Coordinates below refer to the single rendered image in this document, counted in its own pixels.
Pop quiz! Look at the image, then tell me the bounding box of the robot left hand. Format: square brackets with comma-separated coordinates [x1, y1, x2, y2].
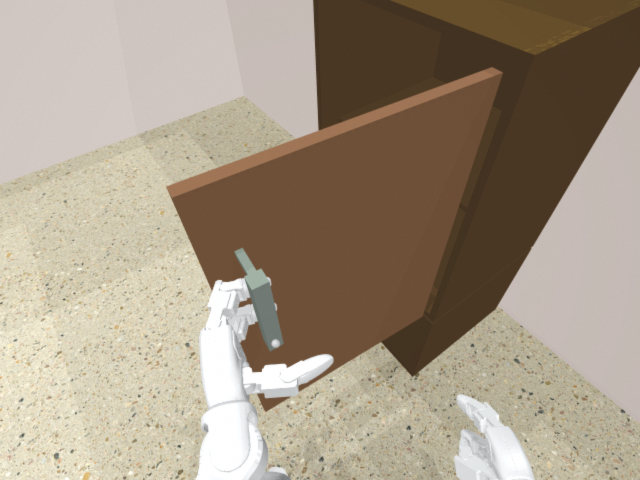
[199, 277, 334, 410]

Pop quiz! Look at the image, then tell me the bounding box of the left robot forearm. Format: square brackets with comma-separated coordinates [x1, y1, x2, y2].
[195, 400, 268, 480]

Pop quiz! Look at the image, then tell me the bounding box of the robot right hand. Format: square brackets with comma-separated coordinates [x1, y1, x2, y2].
[454, 394, 535, 480]

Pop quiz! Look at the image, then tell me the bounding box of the handle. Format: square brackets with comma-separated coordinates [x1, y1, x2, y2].
[234, 248, 284, 351]

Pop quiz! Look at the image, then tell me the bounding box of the cupboard door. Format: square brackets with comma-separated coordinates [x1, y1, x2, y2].
[166, 67, 503, 412]

